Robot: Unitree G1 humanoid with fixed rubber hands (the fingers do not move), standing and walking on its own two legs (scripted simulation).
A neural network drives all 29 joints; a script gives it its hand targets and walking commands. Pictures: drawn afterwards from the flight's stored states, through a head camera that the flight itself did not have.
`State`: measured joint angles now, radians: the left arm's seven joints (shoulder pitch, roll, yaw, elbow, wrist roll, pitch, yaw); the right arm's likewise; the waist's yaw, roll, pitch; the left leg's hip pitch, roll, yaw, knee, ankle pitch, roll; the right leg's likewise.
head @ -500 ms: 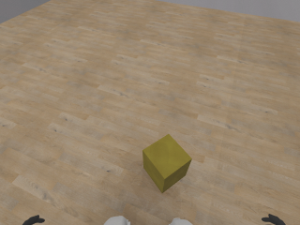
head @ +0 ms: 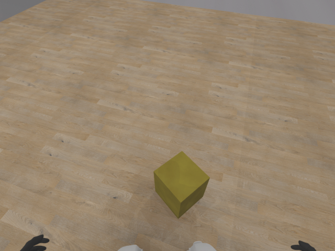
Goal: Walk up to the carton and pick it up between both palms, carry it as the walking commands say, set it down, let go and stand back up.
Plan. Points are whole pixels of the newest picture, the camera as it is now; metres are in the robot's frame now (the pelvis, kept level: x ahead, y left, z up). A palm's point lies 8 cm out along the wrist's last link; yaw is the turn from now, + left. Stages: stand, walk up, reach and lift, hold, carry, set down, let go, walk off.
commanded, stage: walk up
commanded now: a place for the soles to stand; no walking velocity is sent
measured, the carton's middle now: (180, 184) +0.55 -0.06 -0.60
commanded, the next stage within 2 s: none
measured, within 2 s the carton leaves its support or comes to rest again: neither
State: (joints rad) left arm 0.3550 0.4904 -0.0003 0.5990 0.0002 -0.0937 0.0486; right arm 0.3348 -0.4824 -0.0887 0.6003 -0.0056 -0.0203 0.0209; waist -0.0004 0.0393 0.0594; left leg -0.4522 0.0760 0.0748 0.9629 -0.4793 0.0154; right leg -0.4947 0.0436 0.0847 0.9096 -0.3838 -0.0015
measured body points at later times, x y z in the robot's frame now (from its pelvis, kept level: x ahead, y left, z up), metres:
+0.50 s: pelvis +0.00 +0.01 +0.00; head +0.00 +0.00 +0.45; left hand +0.12 +0.34 -0.06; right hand +0.10 -0.33 -0.07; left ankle +0.02 +0.11 -0.69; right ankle +0.06 -0.14 -0.68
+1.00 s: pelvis +0.02 -0.11 -0.01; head +0.04 -0.09 +0.44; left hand +0.22 +0.21 -0.06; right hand +0.11 -0.48 -0.05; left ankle +0.02 +0.10 -0.67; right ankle +0.14 -0.23 -0.69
